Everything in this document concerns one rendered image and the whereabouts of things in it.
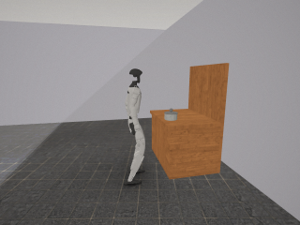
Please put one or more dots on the left robot foot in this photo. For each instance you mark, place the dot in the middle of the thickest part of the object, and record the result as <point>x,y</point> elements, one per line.
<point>139,171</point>

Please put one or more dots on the pot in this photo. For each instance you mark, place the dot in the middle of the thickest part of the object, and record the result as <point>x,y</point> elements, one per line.
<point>170,117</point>

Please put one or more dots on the right robot thigh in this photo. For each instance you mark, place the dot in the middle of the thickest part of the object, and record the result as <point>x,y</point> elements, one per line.
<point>141,147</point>

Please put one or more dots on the lid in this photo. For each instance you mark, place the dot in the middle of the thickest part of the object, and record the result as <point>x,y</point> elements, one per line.
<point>171,113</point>

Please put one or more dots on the table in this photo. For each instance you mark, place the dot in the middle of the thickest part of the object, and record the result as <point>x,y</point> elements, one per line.
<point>192,144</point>

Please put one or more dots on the right robot forearm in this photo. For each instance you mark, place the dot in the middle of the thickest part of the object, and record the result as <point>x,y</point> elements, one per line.
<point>134,117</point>

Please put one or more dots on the right robot upper arm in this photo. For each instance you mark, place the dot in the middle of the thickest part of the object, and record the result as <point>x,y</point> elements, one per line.
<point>134,97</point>

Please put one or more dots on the right robot hand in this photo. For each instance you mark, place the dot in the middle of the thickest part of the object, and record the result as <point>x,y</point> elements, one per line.
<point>138,137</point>

